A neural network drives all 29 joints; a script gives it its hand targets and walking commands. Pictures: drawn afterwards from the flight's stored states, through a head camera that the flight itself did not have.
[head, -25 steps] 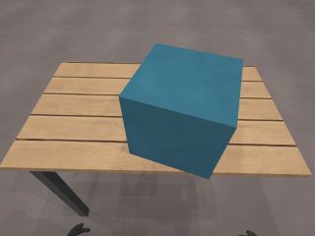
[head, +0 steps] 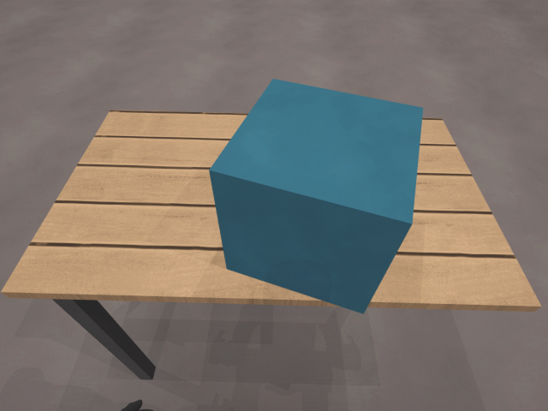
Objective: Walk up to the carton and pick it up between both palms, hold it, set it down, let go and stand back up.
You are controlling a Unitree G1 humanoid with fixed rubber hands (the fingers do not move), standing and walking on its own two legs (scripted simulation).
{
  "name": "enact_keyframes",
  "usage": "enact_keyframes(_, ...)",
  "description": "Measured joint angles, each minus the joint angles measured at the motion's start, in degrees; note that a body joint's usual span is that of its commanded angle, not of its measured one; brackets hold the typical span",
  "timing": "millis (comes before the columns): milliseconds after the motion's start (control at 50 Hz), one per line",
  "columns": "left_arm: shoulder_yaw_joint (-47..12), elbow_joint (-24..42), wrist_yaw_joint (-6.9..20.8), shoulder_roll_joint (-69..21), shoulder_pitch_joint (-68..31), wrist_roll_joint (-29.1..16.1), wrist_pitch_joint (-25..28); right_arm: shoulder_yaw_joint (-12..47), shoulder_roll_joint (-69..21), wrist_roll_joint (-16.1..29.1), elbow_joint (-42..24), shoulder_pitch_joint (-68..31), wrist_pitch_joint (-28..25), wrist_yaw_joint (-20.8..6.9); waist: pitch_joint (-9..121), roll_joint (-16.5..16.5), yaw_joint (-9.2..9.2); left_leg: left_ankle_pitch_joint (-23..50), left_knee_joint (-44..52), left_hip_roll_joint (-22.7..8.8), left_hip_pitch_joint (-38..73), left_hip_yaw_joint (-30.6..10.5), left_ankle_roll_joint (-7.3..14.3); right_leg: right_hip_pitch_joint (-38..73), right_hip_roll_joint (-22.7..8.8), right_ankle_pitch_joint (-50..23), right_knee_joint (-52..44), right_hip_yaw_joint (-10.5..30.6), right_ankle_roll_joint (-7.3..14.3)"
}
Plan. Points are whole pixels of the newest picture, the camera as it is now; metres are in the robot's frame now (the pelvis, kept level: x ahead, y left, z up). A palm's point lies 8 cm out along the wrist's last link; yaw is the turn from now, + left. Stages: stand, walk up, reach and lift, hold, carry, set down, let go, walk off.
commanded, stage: stand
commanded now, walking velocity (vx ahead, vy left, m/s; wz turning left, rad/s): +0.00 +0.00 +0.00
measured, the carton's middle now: (317, 194) +0.43 -0.05 +0.06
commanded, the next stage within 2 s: walk up in 0.52 s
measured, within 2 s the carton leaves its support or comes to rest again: neither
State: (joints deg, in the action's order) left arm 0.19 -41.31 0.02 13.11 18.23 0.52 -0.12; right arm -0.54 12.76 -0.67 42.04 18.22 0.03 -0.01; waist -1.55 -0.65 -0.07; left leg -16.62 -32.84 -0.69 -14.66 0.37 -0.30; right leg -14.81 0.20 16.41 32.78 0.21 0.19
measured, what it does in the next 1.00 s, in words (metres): stands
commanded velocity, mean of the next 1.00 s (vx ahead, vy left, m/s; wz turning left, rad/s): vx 0.00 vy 0.00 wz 0.00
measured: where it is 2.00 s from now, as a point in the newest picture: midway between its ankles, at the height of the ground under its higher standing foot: outside the picture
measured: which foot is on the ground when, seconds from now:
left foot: down 0.00-1.00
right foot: down 0.00-1.00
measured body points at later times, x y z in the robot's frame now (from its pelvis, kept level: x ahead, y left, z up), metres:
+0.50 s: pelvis +0.00 +0.00 +0.00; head +0.01 +0.01 +0.45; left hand +0.08 +0.25 -0.13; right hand +0.07 -0.25 -0.12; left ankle +0.01 +0.12 -0.73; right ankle +0.01 -0.12 -0.73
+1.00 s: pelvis +0.00 +0.00 +0.00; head +0.00 +0.01 +0.45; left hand +0.06 +0.25 -0.13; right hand +0.07 -0.26 -0.12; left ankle +0.01 +0.12 -0.73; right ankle +0.01 -0.12 -0.73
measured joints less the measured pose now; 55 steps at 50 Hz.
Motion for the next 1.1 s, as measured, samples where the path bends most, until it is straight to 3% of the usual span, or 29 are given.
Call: enact_keyframes(1100, 0.4, -5.1, -0.6, 0.5, 0.4, -0.5, -0.2, 0.5, 0.7, 0.4, 4.7, -0.8, 0.3, 0.7, -0.3, -0.4, 0.21, 2.0, 3.2, -0.4, 1.2, 0.7, -0.2, 0.7, 0.4, -2.1, -2.8, 0.8, 0.1)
